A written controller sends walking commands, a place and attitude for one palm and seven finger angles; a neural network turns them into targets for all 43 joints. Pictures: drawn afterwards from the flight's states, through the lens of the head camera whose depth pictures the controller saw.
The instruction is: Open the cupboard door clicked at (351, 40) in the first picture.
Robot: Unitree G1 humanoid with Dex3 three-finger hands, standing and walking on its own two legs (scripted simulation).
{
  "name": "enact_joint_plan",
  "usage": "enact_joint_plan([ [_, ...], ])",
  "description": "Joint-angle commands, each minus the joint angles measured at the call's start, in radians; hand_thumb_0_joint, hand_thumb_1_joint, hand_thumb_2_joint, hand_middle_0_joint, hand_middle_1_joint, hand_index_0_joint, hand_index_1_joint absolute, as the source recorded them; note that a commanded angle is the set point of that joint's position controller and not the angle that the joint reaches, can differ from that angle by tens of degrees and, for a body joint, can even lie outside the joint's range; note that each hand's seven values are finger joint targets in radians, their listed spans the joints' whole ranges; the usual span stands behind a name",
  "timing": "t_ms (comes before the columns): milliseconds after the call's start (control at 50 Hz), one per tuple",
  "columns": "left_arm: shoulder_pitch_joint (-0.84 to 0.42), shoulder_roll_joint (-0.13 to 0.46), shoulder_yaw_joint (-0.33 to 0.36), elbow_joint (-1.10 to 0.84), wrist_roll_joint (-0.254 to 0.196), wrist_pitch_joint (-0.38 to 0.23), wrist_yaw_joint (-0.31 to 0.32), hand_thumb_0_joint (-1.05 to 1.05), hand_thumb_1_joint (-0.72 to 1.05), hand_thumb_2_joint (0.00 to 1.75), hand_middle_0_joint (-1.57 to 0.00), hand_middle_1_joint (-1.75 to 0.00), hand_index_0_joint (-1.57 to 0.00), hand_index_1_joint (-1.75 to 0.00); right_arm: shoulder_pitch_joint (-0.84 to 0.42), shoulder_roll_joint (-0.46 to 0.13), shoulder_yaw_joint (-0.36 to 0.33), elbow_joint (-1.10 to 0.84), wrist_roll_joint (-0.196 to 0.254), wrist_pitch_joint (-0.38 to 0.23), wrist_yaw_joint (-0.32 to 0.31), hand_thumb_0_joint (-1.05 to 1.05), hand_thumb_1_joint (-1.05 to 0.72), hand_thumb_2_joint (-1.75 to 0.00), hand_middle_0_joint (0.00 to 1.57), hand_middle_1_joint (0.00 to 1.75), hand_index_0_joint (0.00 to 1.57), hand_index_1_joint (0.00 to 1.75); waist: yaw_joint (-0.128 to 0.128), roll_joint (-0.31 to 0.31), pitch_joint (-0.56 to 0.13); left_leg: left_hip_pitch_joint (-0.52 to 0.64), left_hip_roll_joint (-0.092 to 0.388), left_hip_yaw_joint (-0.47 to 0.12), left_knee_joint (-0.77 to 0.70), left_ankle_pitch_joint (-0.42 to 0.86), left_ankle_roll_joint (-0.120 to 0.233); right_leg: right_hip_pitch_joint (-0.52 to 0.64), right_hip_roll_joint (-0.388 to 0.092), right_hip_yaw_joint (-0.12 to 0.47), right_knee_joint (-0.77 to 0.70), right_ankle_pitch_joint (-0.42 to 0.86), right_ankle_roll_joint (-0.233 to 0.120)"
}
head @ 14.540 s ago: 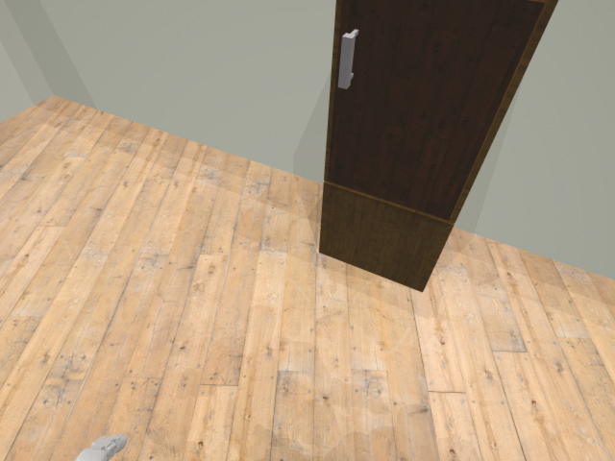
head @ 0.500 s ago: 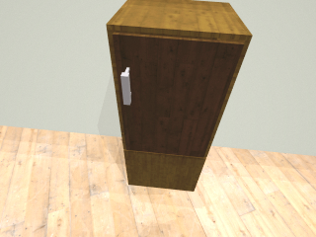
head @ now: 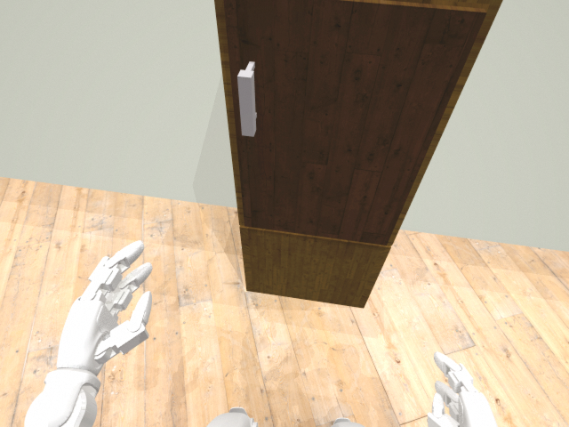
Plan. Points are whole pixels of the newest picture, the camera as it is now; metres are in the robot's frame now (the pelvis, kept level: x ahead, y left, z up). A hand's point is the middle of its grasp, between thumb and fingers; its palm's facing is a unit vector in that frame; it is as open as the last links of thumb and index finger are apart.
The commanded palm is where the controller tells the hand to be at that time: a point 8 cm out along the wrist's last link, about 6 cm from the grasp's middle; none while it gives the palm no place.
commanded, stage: raise the hand with hooked fingers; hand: left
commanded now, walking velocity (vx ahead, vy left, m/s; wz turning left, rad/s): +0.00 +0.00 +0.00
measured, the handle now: (250, 99) +0.65 +0.08 +0.13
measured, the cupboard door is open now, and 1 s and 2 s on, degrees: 0 0 0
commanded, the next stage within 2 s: move the hooked fingers beside the handle in 1.80 s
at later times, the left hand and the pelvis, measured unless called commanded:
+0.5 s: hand (121, 310) +0.26 +0.22 +0.05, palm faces -0.14 -0.99 -0.07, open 10.9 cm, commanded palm +0.24 +0.28 +0.06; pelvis +0.04 +0.00 -0.01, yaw +0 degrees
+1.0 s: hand (91, 242) +0.32 +0.26 +0.11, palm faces -0.05 -1.00 -0.06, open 13.6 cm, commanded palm +0.30 +0.30 +0.12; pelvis +0.07 -0.01 +0.01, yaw +1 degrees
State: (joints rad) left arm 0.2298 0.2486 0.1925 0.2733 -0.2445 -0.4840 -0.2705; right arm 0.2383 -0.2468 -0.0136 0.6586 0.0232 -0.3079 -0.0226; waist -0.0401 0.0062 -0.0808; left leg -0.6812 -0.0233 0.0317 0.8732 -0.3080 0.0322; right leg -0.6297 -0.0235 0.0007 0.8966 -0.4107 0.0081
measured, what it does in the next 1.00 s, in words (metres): shifts its weight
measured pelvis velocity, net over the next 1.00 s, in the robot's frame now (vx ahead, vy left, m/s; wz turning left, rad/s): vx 0.07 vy -0.01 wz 0.01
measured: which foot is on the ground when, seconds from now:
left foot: down 0.00-1.00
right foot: down 0.00-1.00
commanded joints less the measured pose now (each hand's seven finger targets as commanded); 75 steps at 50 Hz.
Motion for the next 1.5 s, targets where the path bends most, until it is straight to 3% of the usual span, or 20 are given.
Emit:
enact_joint_plan([
  [0, 0.129, 0.24, 0.136, -0.096, -0.063, -0.08, -0.273, 0.0, 0.53, 0.74, -0.23, -0.54, -0.23, -0.54, -0.087, -0.166, -0.065, -0.292, 0.017, -0.063, 0.009, 0.0, -0.9, -0.9, 0.2, 0.3, 0.2, 0.3, 0.103, -0.037, -0.209, -0.028, -0.013, -0.023, 0.026, -0.147, -0.016, -0.033, 0.012, 0.055, -0.08, -0.222, -0.047],
  [40, 0.003, 0.282, 0.175, -0.212, -0.12, -0.028, -0.293, 0.0, 0.48, 0.72, -0.23, -0.57, -0.23, -0.57, -0.112, -0.177, -0.05, -0.338, 0.023, -0.046, -0.002, 0.0, -0.9, -0.9, 0.2, 0.3, 0.2, 0.3, 0.093, 0.064, -0.164, -0.058, 0.0, -0.066, -0.024, -0.379, -0.019, -0.121, 0.02, 0.049, -0.056, -0.396, -0.045],
  [100, -0.077, 0.262, 0.184, -0.51, -0.184, -0.009, -0.234, 0.0, 0.41, 0.69, -0.24, -0.62, -0.24, -0.62, -0.097, -0.164, -0.043, -0.36, 0.029, -0.033, -0.027, 0.0, -0.9, -0.9, 0.2, 0.3, 0.2, 0.3, 0.069, 0.151, -0.182, 0.047, 0.023, -0.133, -0.075, -0.42, -0.012, -0.122, 0.048, -0.002, -0.016, -0.276, -0.047],
  [140, -0.142, 0.269, 0.161, -0.633, -0.157, -0.014, -0.169, 0.0, 0.36, 0.67, -0.24, -0.64, -0.24, -0.64, -0.076, -0.163, -0.03, -0.334, 0.017, -0.033, -0.042, 0.0, -0.9, -0.9, 0.2, 0.3, 0.2, 0.3, 0.029, 0.156, -0.146, 0.037, 0.032, -0.152, -0.067, -0.418, -0.001, -0.146, 0.06, -0.016, -0.001, -0.242, -0.048],
  [220, -0.094, 0.223, 0.08, -0.555, -0.075, 0.035, -0.114, 0.0, 0.27, 0.63, -0.25, -0.7, -0.25, -0.7, -0.034, -0.166, -0.021, -0.272, 0.02, -0.031, -0.055, 0.0, -0.9, -0.9, 0.2, 0.3, 0.2, 0.3, -0.017, 0.163, -0.06, 0.038, 0.04, -0.181, -0.064, -0.396, -0.002, -0.185, 0.067, -0.044, -0.01, -0.167, -0.039],
  [260, -0.066, 0.225, 0.066, -0.481, -0.052, 0.092, -0.133, 0.0, 0.22, 0.61, -0.25, -0.74, -0.25, -0.74, -0.029, -0.168, -0.015, -0.266, 0.026, -0.025, -0.056, 0.0, -0.9, -0.9, 0.2, 0.3, 0.2, 0.3, -0.018, 0.142, -0.06, 0.043, 0.036, -0.181, -0.063, -0.357, -0.003, -0.171, 0.068, -0.053, -0.026, -0.135, -0.037],
  [320, -0.005, 0.271, 0.114, -0.417, -0.049, 0.196, -0.182, 0.0, 0.15, 0.58, -0.25, -0.78, -0.25, -0.78, -0.031, -0.167, -0.016, -0.278, 0.036, -0.01, -0.058, 0.0, -0.9, -0.9, 0.2, 0.3, 0.2, 0.3, 0.016, 0.104, -0.124, 0.074, 0.035, -0.153, -0.063, -0.23, -0.002, -0.095, 0.064, -0.055, -0.065, -0.08, -0.035],
  [380, 0.048, 0.333, 0.222, -0.45, -0.1, 0.249, -0.215, 0.0, 0.08, 0.55, -0.26, -0.82, -0.26, -0.82, -0.042, -0.154, -0.015, -0.302, 0.033, -0.007, -0.057, 0.0, -0.9, -0.9, 0.2, 0.3, 0.2, 0.3, 0.064, 0.097, -0.242, 0.153, 0.032, -0.12, -0.051, -0.007, -0.002, 0.017, 0.065, -0.067, -0.077, 0.052, -0.04],
  [440, 0.038, 0.359, 0.305, -0.491, -0.164, 0.231, -0.204, 0.0, 0.01, 0.52, -0.26, -0.87, -0.26, -0.87, -0.053, -0.14, -0.008, -0.306, 0.023, -0.008, -0.057, 0.0, -0.9, -0.9, 0.2, 0.3, 0.2, 0.3, 0.088, 0.071, -0.263, 0.172, 0.03, -0.109, -0.043, 0.113, -0.009, 0.069, 0.078, -0.079, -0.071, 0.142, -0.044],
  [520, 0.019, 0.296, 0.274, -0.445, -0.186, 0.18, -0.196, 0.0, -0.08, 0.48, -0.27, -0.93, -0.27, -0.93, -0.031, -0.142, -0.009, -0.284, 0.025, -0.011, -0.052, 0.0, -0.9, -0.9, 0.2, 0.3, 0.2, 0.3, 0.053, 0.056, -0.204, 0.177, 0.035, -0.102, -0.046, 0.126, -0.015, 0.026, 0.077, -0.083, -0.083, 0.157, -0.033],
  [620, -0.038, 0.308, 0.222, -0.361, -0.154, 0.21, -0.255, 0.0, -0.2, 0.43, -0.28, -1.0, -0.28, -1.0, -0.004, -0.17, -0.016, -0.276, 0.034, -0.011, -0.053, 0.0, -0.9, -0.9, 0.2, 0.3, 0.2, 0.3, 0.026, 0.063, -0.185, 0.19, 0.034, -0.102, -0.055, 0.111, -0.007, 0.016, 0.068, -0.069, -0.108, 0.154, -0.03],
  [740, -0.15, 0.455, 0.338, -0.459, -0.176, 0.215, -0.268, 0.0, -0.34, 0.37, -0.29, -1.1, -0.29, -1.1, -0.012, -0.175, -0.014, -0.288, 0.031, -0.009, -0.065, 0.0, -0.9, -0.9, 0.2, 0.3, 0.2, 0.3, 0.06, 0.108, -0.273, 0.274, 0.032, -0.101, -0.071, 0.225, -0.004, 0.106, 0.073, -0.061, -0.119, 0.245, -0.039],
  [840, -0.16, 0.439, 0.367, -0.368, -0.2, 0.227, -0.245, 0.0, -0.45, 0.32, -0.3, -1.17, -0.3, -1.17, -0.012, -0.165, -0.005, -0.283, 0.035, 0.013, -0.065, 0.0, -0.9, -0.9, 0.2, 0.3, 0.2, 0.3, 0.062, 0.11, -0.194, 0.272, 0.033, -0.092, -0.102, 0.231, -0.011, 0.128, 0.077, -0.072, -0.148, 0.265, -0.042],
  [900, -0.204, 0.404, 0.315, -0.294, -0.189, 0.283, -0.273, 0.0, -0.5, 0.3, -0.3, -1.2, -0.3, -1.2, -0.015, -0.17, -0.005, -0.287, 0.044, 0.033, -0.065, 0.0, -0.9, -0.9, 0.2, 0.3, 0.2, 0.3, 0.047, 0.141, -0.169, 0.288, 0.033, -0.084, -0.122, 0.218, -0.013, 0.118, 0.071, -0.071, -0.172, 0.274, -0.035],
  [1000, -0.347, 0.42, 0.275, -0.246, -0.169, 0.348, -0.316, 0.0, -0.5, 0.3, -0.3, -1.2, -0.3, -1.2, -0.014, -0.178, -0.002, -0.298, 0.049, 0.045, -0.075, 0.0, -0.9, -0.9, 0.2, 0.3, 0.2, 0.3, 0.03, 0.084, -0.169, 0.307, 0.03, -0.085, -0.146, 0.179, -0.003, 0.129, 0.072, -0.058, -0.216, 0.259, -0.029],
  [1140, -0.511, 0.548, 0.384, -0.244, -0.174, 0.29, -0.302, 0.0, -0.5, 0.3, -0.3, -1.2, -0.3, -1.2, -0.035, -0.173, 0.01, -0.287, 0.041, 0.05, -0.087, 0.0, -0.9, -0.9, 0.2, 0.3, 0.2, 0.3, 0.051, 0.093, -0.223, 0.373, 0.026, -0.089, -0.18, 0.173, -0.004, 0.189, 0.073, -0.049, -0.244, 0.228, -0.041],
  [1220, -0.538, 0.521, 0.354, -0.131, -0.169, 0.321, -0.322, 0.0, -0.5, 0.3, -0.3, -1.2, -0.3, -1.2, -0.038, -0.171, 0.018, -0.274, 0.05, 0.061, -0.092, 0.0, -0.9, -0.9, 0.2, 0.3, 0.2, 0.3, 0.044, 0.121, -0.165, 0.359, 0.025, -0.084, -0.207, 0.121, -0.006, 0.177, 0.064, -0.049, -0.271, 0.19, -0.037],
  [1320, -0.558, 0.493, 0.302, -0.031, -0.155, 0.383, -0.355, 0.0, -0.5, 0.3, -0.3, -1.2, -0.3, -1.2, -0.028, -0.178, 0.016, -0.279, 0.056, 0.069, -0.091, 0.0, -0.9, -0.9, 0.2, 0.3, 0.2, 0.3, 0.042, 0.082, -0.135, 0.346, 0.021, -0.085, -0.227, 0.099, -0.002, 0.172, 0.059, -0.045, -0.295, 0.175, -0.034],
  [1400, -0.54, 0.505, 0.317, -0.069, -0.16, 0.369, -0.359, 0.0, -0.5, 0.3, -0.3, -1.2, -0.3, -1.2, -0.028, -0.182, 0.009, -0.293, 0.052, 0.066, -0.079, 0.0, -0.9, -0.9, 0.2, 0.3, 0.2, 0.3, 0.05, 0.05, -0.175, 0.364, 0.02, -0.081, -0.225, 0.139, 0.0, 0.196, 0.061, -0.044, -0.289, 0.212, -0.035],
  [1480, -0.566, 0.54, 0.366, -0.139, -0.171, 0.316, -0.337, 0.0, -0.5, 0.3, -0.3, -1.2, -0.3, -1.2, -0.028, -0.177, 0.007, -0.294, 0.048, 0.062, -0.075, 0.0, -0.9, -0.9, 0.2, 0.3, 0.2, 0.3, 0.055, 0.082, -0.207, 0.395, 0.021, -0.076, -0.229, 0.163, -0.002, 0.213, 0.067, -0.043, -0.283, 0.228, -0.039],
])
